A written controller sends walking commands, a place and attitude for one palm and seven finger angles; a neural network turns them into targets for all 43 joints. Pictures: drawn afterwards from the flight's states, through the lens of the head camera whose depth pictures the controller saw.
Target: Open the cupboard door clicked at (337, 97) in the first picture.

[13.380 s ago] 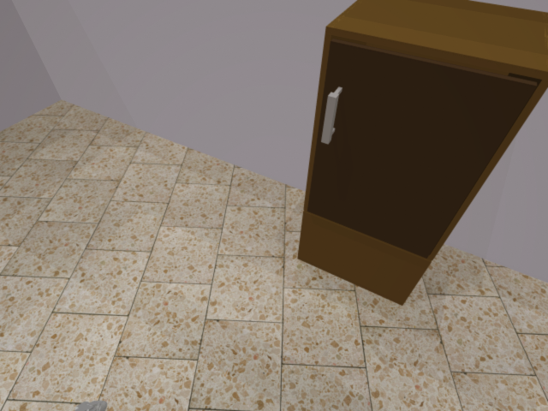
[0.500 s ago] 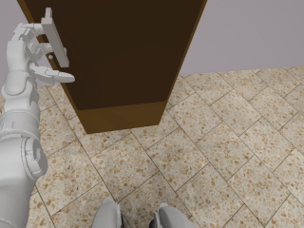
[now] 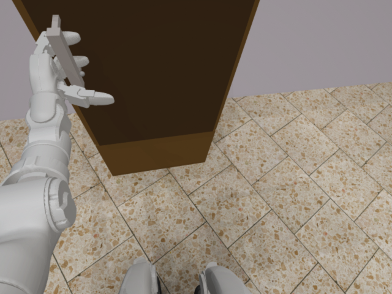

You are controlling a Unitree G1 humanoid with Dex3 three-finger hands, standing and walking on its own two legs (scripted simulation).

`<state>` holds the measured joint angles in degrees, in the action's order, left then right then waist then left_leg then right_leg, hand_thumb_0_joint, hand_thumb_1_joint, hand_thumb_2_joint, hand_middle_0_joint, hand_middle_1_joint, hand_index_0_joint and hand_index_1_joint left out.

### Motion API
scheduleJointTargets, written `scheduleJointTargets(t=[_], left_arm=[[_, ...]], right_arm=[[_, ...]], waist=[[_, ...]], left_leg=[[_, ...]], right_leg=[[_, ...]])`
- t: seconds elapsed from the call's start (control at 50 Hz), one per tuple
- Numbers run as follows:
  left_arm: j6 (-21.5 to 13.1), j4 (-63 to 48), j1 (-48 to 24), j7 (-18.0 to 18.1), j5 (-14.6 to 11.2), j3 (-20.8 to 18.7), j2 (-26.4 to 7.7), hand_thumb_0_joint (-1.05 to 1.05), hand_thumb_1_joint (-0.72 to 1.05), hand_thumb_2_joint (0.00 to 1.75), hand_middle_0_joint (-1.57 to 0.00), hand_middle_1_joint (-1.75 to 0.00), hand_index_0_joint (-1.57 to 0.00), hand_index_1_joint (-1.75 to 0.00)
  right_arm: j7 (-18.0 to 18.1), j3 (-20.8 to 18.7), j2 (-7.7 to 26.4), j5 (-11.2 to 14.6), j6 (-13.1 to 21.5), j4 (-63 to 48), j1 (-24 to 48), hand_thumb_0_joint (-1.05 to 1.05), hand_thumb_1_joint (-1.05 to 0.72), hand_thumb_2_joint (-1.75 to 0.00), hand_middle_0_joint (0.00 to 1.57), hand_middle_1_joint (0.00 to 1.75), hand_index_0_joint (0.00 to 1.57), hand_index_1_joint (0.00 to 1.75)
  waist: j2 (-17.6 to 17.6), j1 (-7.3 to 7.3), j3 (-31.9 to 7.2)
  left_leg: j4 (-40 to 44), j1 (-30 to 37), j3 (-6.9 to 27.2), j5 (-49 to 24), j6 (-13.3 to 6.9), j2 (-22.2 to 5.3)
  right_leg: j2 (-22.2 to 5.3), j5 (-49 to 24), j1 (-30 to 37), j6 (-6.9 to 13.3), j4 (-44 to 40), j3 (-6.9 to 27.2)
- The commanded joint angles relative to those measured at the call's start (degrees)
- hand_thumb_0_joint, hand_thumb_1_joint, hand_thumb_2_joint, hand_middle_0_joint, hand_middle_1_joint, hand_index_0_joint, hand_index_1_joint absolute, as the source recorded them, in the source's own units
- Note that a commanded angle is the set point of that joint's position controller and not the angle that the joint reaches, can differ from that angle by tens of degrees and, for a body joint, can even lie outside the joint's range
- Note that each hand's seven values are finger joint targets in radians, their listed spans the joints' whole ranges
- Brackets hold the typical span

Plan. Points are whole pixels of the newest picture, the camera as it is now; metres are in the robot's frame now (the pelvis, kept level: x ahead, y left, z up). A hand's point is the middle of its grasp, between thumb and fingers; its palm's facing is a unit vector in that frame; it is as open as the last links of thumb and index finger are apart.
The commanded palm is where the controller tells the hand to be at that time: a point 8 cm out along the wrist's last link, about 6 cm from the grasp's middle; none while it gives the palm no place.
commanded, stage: slide the fingers in behind the handle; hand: left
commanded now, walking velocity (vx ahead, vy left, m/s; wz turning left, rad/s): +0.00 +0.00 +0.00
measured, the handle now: (68, 55) +0.58 +0.20 +0.09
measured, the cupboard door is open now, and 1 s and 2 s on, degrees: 0 0 22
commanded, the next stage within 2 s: close the thumb around the handle in 0.46 s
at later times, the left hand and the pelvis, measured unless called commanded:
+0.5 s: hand (82, 74) +0.53 +0.17 +0.09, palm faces +0.12 -0.99 +0.00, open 14.1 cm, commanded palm +0.51 +0.21 +0.08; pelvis +0.00 +0.00 +0.00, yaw +0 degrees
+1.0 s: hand (83, 73) +0.54 +0.17 +0.08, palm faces +0.12 -0.99 +0.00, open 8.7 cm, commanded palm +0.51 +0.21 +0.08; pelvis +0.00 +0.00 +0.00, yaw +0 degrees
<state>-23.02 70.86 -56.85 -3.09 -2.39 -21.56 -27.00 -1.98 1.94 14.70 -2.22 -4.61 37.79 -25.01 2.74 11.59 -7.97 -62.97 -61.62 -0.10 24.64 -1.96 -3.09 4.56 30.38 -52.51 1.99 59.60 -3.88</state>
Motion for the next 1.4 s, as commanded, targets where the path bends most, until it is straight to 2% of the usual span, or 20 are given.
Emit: scheduleJointTargets(t=[0.0, 0.06, 0.08, 0.1, 0.16, 0.2, 0.28, 0.32, 0.38, 0.4, 0.54, 0.6, 0.64, 0.72, 0.82, 1.04, 1.16, 1.2, 1.34, 1.38], left_arm=[[-4.1, -12.3, -27.5, 0.4, 0.2, 2.7, -8.3, 0.0, -0.5, 0.3, -0.3, -1.2, -0.3, -1.2], [-4.3, -11.4, -28.2, 0.4, 0.3, 3.4, -7.8, 0.0, -0.5, 0.3, -0.3, -1.2, -0.3, -1.2], [-4.3, -11.0, -27.8, 0.5, 0.3, 1.8, -10.0, 0.0, -0.5, 0.3, -0.3, -1.2, -0.3, -1.2], [-4.7, -11.8, -28.6, 0.5, 0.2, 1.5, -10.3, 0.0, -0.5, 0.3, -0.3, -1.2, -0.3, -1.2], [-4.6, -12.1, -27.3, 0.1, -0.2, 0.8, -10.7, 0.0, -0.5, 0.3, -0.3, -1.2, -0.3, -1.2], [-4.5, -11.7, -28.2, -0.3, -0.3, 2.6, -8.8, 0.0, -0.5, 0.3, -0.3, -1.2, -0.3, -1.2], [-4.0, -11.4, -27.8, -0.4, -0.5, 0.8, -11.5, 0.0, -0.5, 0.3, -0.3, -1.2, -0.3, -1.2], [-4.4, -12.6, -27.9, -0.5, -0.3, 2.4, -9.2, 0.0, -0.5, 0.3, -0.3, -1.2, -0.3, -1.2], [-4.3, -12.0, -27.6, -0.2, -0.4, 1.2, -10.5, 0.0, -0.5, 0.3, -0.3, -1.2, -0.3, -1.2], [-4.6, -12.5, -28.2, -0.3, -0.7, 2.5, -8.7, 0.0, -0.5, 0.3, -0.3, -1.2, -0.3, -1.2], [-4.0, -10.8, -28.3, -0.1, -0.2, 0.9, -11.2, 0.0, -0.5, 0.3, -0.3, -1.2, -0.3, -1.2], [-4.1, -11.1, -29.4, -0.1, -0.4, -0.1, -12.5, 0.0, -0.33, 0.37, -0.31, -1.22, -0.31, -1.22], [-4.8, -13.3, -29.1, -0.3, -0.2, 1.2, -10.8, 0.0, -0.22, 0.42, -0.32, -1.23, -0.32, -1.23], [-4.4, -11.8, -28.5, 0.1, -0.4, 0.7, -10.7, 0.0, 0.0, 0.52, -0.34, -1.25, -0.34, -1.25], [-4.1, -11.9, -29.6, 0.5, 0.1, 2.0, -9.7, 0.0, 0.28, 0.64, -0.36, -1.28, -0.36, -1.28], [-4.2, -11.7, -27.1, 0.1, -0.4, -0.6, -12.3, 0.0, 0.9, 0.9, -0.4, -1.35, -0.4, -1.35], [-4.9, -13.7, -26.4, -0.1, -0.4, -0.2, -11.6, 0.0, 0.9, 0.9, -0.4, -1.35, -0.4, -1.35], [-4.6, -12.4, -26.4, -0.1, -0.6, 0.6, -10.4, 0.0, 0.9, 0.9, -0.4, -1.35, -0.4, -1.35], [-4.7, -12.6, -28.2, 0.3, -0.1, 1.5, -9.9, 0.0, 0.9, 0.9, -0.4, -1.35, -0.4, -1.35], [-4.6, -12.7, -27.0, 0.4, -0.2, -0.6, -12.4, 0.0, 0.9, 0.9, -0.4, -1.35, -0.4, -1.35]], right_arm=[[0.3, -4.2, 10.4, -0.1, 0.9, -2.2, -10.0, 0.0, -0.9, -0.9, 0.2, 0.3, 0.2, 0.3], [0.3, -4.4, 10.7, -0.1, 1.0, -1.6, -10.1, 0.0, -0.9, -0.9, 0.2, 0.3, 0.2, 0.3], [0.4, -4.4, 10.9, -0.1, 1.0, -1.4, -10.2, 0.0, -0.9, -0.9, 0.2, 0.3, 0.2, 0.3], [0.4, -4.4, 11.0, -0.3, 1.1, -1.5, -10.4, 0.0, -0.9, -0.9, 0.2, 0.3, 0.2, 0.3], [0.4, -4.4, 10.8, -0.1, 1.1, -1.7, -10.1, 0.0, -0.9, -0.9, 0.2, 0.3, 0.2, 0.3], [0.4, -4.3, 10.5, 0.0, 1.1, -1.5, -10.2, 0.0, -0.9, -0.9, 0.2, 0.3, 0.2, 0.3], [0.7, -4.2, 10.8, 0.2, 0.9, -1.8, -10.0, 0.0, -0.9, -0.9, 0.2, 0.3, 0.2, 0.3], [0.6, -4.3, 10.5, 0.1, 1.0, -1.9, -9.7, 0.0, -0.9, -0.9, 0.2, 0.3, 0.2, 0.3], [0.6, -4.3, 10.8, 0.1, 0.9, -1.8, -9.8, 0.0, -0.9, -0.9, 0.2, 0.3, 0.2, 0.3], [0.5, -4.3, 10.7, 0.0, 1.1, -1.9, -9.8, 0.0, -0.9, -0.9, 0.2, 0.3, 0.2, 0.3], [0.7, -4.2, 10.9, 0.1, 0.9, -1.7, -9.7, 0.0, -0.9, -0.9, 0.2, 0.3, 0.2, 0.3], [0.8, -4.0, 11.0, 0.0, 1.0, -1.7, -10.0, 0.0, -0.9, -0.9, 0.2, 0.3, 0.2, 0.3], [0.7, -4.2, 10.5, 0.0, 1.1, -2.0, -9.5, 0.0, -0.9, -0.9, 0.2, 0.3, 0.2, 0.3], [0.5, -4.3, 10.9, -0.1, 0.9, -1.6, -10.0, 0.0, -0.9, -0.9, 0.2, 0.3, 0.2, 0.3], [0.6, -4.3, 10.9, -0.1, 0.7, -1.6, -10.1, 0.0, -0.9, -0.9, 0.2, 0.3, 0.2, 0.3], [0.7, -4.2, 10.9, -0.1, 0.7, -1.8, -10.1, 0.0, -0.9, -0.9, 0.2, 0.3, 0.2, 0.3], [0.5, -4.3, 10.7, 0.0, 0.6, -2.1, -9.8, 0.0, -0.9, -0.9, 0.2, 0.3, 0.2, 0.3], [0.6, -4.3, 10.8, 0.0, 0.6, -2.0, -10.0, 0.0, -0.9, -0.9, 0.2, 0.3, 0.2, 0.3], [0.6, -4.3, 10.9, -0.1, 0.6, -1.8, -9.7, 0.0, -0.9, -0.9, 0.2, 0.3, 0.2, 0.3], [0.7, -4.3, 11.1, -0.1, 0.6, -2.0, -9.7, 0.0, -0.9, -0.9, 0.2, 0.3, 0.2, 0.3]], waist=[[6.1, 1.58, -25.1], [6.4, 2.03, -24.5], [5.7, 1.47, -24.6], [7.5, 1.44, -25.7], [6.5, 0.93, -27.2], [6.8, 1.7, -25.8], [6.0, 1.19, -25.4], [8.1, 1.12, -27.3], [6.7, 1.07, -26.2], [7.3, 1.56, -26.4], [6.5, 1.5, -25.5], [6.1, 1.8, -25.8], [9.7, 0.8, -28.7], [7.1, 1.43, -27.2], [7.5, 2.07, -26.7], [6.4, 1.01, -26.8], [8.1, 0.18, -28.0], [7.2, 1.14, -26.5], [7.9, 1.51, -26.5], [7.5, 0.69, -27.4]], left_leg=[[4.6, 30.8, 4.6, -20.6, -0.4, 1.0], [4.7, 31.2, 4.9, -19.7, -0.2, 0.9], [4.8, 30.6, 4.9, -19.0, -0.2, 0.8], [4.6, 31.3, 4.9, -20.1, -0.3, 1.0], [4.3, 31.0, 4.3, -21.2, -0.4, 1.1], [4.3, 31.0, 4.6, -21.4, -0.4, 1.1], [4.5, 29.5, 4.2, -20.2, -0.5, 1.2], [4.2, 32.3, 4.6, -22.3, -0.2, 1.1], [4.3, 31.4, 4.7, -21.4, -0.2, 1.0], [4.2, 32.0, 4.7, -22.0, -0.3, 1.1], [4.1, 30.5, 4.7, -20.9, -0.3, 1.0], [3.9, 30.0, 4.7, -20.9, -0.6, 1.0], [3.7, 32.9, 4.7, -23.4, -0.1, 1.0], [3.8, 32.5, 5.1, -23.4, -0.1, 0.7], [4.1, 32.9, 5.4, -22.9, -0.1, 0.6], [4.1, 31.1, 4.4, -22.9, -0.3, 0.9], [4.4, 33.6, 4.8, -24.4, 0.2, 0.7], [4.5, 32.7, 5.0, -23.5, 0.0, 0.7], [4.4, 33.3, 5.2, -22.8, 0.1, 0.6], [4.5, 32.3, 4.8, -22.7, 0.0, 0.8]], right_leg=[[0.3, -20.9, -0.1, -0.9, -8.4, 2.3], [0.2, -19.6, -1.4, -0.9, -8.6, 2.2], [0.2, -19.1, -0.7, -0.8, -8.6, 2.2], [0.1, -19.8, -0.7, -0.7, -8.3, 2.4], [0.2, -21.9, 1.4, -0.9, -8.4, 2.7], [0.2, -22.0, 0.4, -0.8, -8.2, 2.5], [0.1, -21.6, 1.7, -1.0, -8.6, 2.8], [0.1, -22.3, 0.2, -0.8, -8.0, 2.5], [0.2, -21.3, 0.3, -0.9, -8.2, 2.4], [0.2, -21.8, -0.2, -0.8, -8.1, 2.4], [0.1, -21.0, -0.2, -0.9, -8.1, 2.5], [0.1, -21.3, 0.3, -0.9, -7.9, 2.6], [0.1, -22.2, -0.2, -0.7, -7.4, 2.4], [0.3, -22.1, -0.7, -0.9, -7.6, 2.2], [0.2, -21.1, -1.8, -0.8, -7.8, 2.0], [0.3, -22.8, 1.2, -0.9, -8.0, 2.4], [0.4, -22.8, 0.7, -0.7, -7.7, 2.0], [0.4, -22.1, -0.3, -0.7, -7.9, 2.0], [0.3, -20.9, -1.5, -0.8, -8.0, 2.0], [0.3, -21.4, 0.4, -0.8, -7.9, 2.2]])
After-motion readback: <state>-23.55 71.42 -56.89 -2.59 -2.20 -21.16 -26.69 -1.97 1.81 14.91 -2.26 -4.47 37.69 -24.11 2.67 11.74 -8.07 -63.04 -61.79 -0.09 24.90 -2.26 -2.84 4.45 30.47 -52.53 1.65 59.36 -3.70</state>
